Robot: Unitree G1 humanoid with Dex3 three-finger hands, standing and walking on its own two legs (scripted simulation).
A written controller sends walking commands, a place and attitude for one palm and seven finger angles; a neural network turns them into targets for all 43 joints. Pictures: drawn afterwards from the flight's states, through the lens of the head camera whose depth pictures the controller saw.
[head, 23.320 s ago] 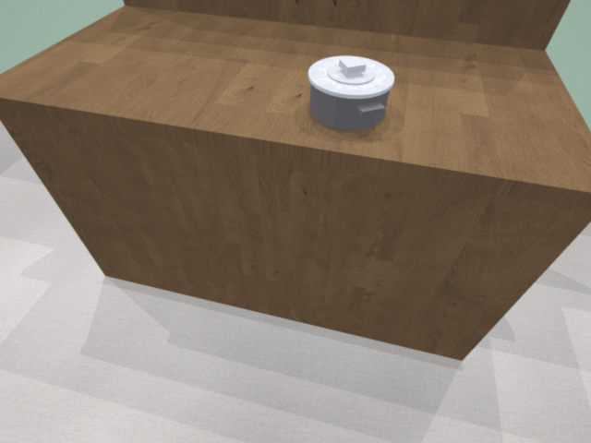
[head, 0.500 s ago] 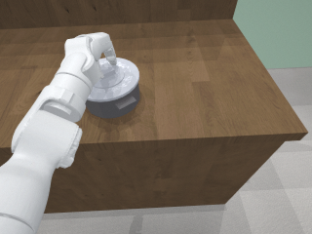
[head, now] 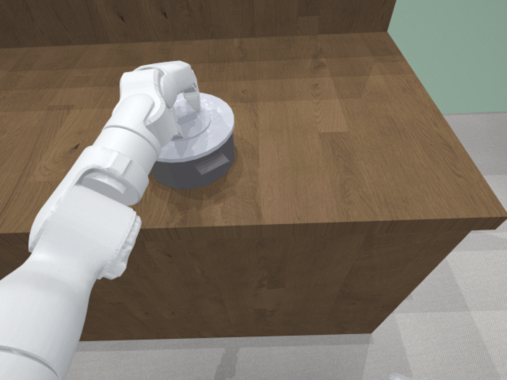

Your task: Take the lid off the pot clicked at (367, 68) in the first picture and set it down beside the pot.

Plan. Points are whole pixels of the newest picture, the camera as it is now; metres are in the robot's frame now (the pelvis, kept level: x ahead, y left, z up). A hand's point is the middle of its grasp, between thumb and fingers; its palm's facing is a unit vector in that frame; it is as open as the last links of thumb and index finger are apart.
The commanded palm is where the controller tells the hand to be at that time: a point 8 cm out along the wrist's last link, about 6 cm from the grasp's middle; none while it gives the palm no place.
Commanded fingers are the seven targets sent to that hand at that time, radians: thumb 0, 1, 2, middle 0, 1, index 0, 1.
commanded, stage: close the fingers and squeeze the knob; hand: left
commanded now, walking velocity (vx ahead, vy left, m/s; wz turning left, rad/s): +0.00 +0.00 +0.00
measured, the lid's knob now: (179, 113) +0.52 +0.11 +0.16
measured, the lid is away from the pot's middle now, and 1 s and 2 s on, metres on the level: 0.00 0.00 0.01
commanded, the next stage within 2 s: lift the lid straight up in 1.20 s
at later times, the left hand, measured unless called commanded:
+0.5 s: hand (173, 112) +0.49 +0.11 +0.18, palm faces -0.36 -0.09 -0.93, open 7.6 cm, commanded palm +0.47 +0.12 +0.23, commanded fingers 0.00 0.43 0.72 -0.77 -1.04 -0.77 -1.04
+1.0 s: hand (172, 112) +0.48 +0.11 +0.18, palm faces -0.36 -0.11 -0.93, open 7.4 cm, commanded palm +0.47 +0.12 +0.23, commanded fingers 0.00 0.56 0.87 -0.75 -1.04 -0.81 -1.03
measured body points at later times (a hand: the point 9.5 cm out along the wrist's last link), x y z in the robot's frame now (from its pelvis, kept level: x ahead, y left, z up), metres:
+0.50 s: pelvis +0.01 +0.00 +0.00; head +0.04 -0.03 +0.45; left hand +0.50 +0.11 +0.23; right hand +0.08 -0.27 -0.13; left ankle +0.04 +0.08 -0.73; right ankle -0.07 -0.11 -0.73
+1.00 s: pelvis +0.00 +0.00 +0.00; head +0.03 -0.02 +0.45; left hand +0.50 +0.11 +0.23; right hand +0.08 -0.27 -0.13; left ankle +0.04 +0.08 -0.73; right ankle -0.07 -0.11 -0.73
